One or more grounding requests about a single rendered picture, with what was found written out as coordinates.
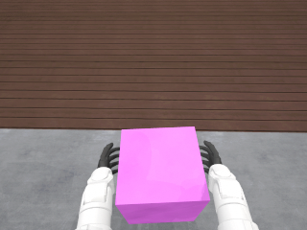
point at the robot left forearm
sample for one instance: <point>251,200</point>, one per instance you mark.
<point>96,205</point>

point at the robot right forearm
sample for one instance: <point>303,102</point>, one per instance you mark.
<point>229,200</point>

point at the carton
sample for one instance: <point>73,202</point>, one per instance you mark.
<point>160,175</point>

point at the robot left hand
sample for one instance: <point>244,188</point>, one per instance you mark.
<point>105,158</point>

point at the robot right hand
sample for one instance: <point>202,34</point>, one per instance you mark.
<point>212,156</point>

